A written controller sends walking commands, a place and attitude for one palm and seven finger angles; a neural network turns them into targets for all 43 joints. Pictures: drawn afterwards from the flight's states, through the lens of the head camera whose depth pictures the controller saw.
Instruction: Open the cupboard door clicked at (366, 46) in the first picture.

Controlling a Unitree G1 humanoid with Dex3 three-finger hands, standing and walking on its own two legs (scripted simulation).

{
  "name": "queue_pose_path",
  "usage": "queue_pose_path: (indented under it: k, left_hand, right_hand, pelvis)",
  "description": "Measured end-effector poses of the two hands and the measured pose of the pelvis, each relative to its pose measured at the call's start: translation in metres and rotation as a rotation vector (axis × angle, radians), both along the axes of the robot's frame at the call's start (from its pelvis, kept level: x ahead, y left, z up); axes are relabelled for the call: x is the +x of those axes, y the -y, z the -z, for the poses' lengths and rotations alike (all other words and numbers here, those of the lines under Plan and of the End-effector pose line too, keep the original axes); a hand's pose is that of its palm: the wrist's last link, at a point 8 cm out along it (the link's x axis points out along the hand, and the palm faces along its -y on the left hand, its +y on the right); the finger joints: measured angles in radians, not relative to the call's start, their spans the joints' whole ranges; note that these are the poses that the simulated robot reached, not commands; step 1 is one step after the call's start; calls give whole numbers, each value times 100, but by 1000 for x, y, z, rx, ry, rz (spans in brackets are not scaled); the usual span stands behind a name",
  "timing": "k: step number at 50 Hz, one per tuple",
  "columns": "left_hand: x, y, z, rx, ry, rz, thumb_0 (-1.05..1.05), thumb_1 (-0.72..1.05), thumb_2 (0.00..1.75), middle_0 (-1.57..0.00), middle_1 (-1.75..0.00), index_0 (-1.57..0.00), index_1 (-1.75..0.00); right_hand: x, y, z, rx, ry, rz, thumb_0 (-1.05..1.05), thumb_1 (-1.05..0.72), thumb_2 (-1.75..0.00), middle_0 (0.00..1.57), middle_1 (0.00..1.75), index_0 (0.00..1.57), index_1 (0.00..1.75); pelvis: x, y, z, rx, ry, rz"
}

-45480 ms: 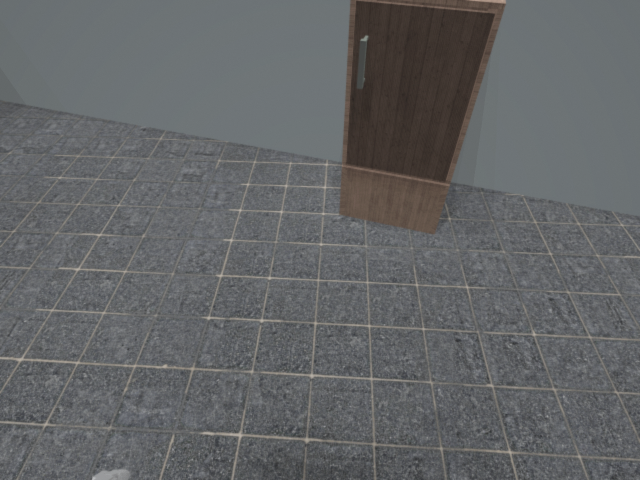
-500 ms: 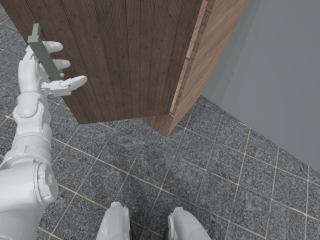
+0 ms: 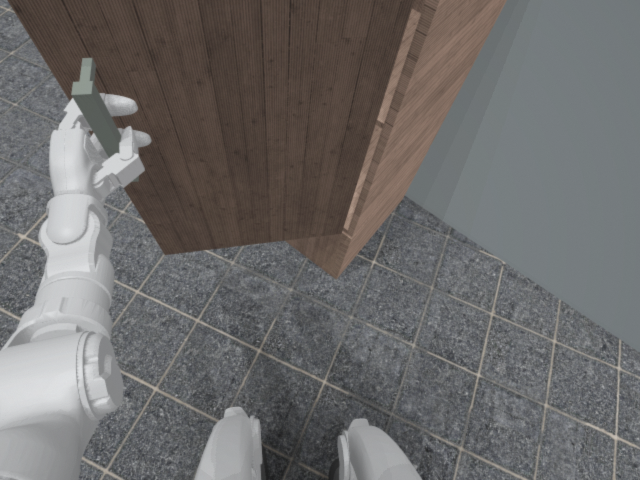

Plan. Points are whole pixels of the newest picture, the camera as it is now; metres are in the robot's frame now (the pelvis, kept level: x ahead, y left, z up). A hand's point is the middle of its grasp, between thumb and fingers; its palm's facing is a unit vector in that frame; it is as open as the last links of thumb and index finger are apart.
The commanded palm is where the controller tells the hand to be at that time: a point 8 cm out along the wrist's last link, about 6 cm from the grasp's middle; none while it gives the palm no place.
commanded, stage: pull the door open along its arc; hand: left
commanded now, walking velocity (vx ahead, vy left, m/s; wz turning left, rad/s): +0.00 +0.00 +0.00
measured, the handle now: (111, 126) +0.54 +0.24 +0.06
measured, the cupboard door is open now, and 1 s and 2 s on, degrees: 48 88 88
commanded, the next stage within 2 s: open thumb and fingers to let go in 0.94 s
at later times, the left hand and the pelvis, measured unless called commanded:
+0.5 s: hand (167, 248) +0.37 +0.15 +0.06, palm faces +0.27 -0.96 +0.08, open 5.9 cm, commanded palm +0.30 +0.22 +0.06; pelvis +0.02 +0.00 +0.02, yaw +0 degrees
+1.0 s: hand (255, 321) +0.29 +0.06 +0.06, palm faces +0.47 -0.88 +0.00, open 5.9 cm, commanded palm +0.23 +0.09 +0.06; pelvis +0.02 -0.05 +0.02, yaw +4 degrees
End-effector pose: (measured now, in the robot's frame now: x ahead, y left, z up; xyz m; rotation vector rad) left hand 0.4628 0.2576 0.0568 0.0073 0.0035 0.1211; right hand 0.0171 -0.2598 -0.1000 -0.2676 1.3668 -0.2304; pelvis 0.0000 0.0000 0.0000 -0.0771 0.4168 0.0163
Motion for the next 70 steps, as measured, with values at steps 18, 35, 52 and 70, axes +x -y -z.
queue_pose_path:
  k: [18, 35, 52, 70]
  left_hand:
    - [-67, 19, 1, -7, 14, 49, 1, 76, 76, -37, -135, -36, -135]
    - [-184, 107, -1, -41, 0, -308, 0, 64, 69, -39, -134, -39, -135]
    - [-224, 165, -6, -18, -57, -353, 1, 70, 75, -31, -132, -38, -135]
    - [-214, 165, 0, -6, -48, -370, 1, 20, 60, -35, -127, -36, -128]
  right_hand:
    - [45, -5, -12, 67, 139, 7, 0, -90, -90, 20, 30, 20, 29]
    - [179, -33, -32, 169, 488, -240, 1, -90, -90, 20, 30, 20, 29]
    - [172, 3, -26, 162, 492, -279, 1, -90, -90, 20, 30, 20, 30]
    - [171, 5, -15, 168, 492, -279, 1, -90, -90, 20, 30, 20, 29]
  pelvis:
    - [14, 2, -16, 25, 50, 22]
    - [17, 23, -19, 63, 139, -9]
    - [23, 56, -22, 96, 152, -49]
    - [13, 60, -17, 101, 142, -58]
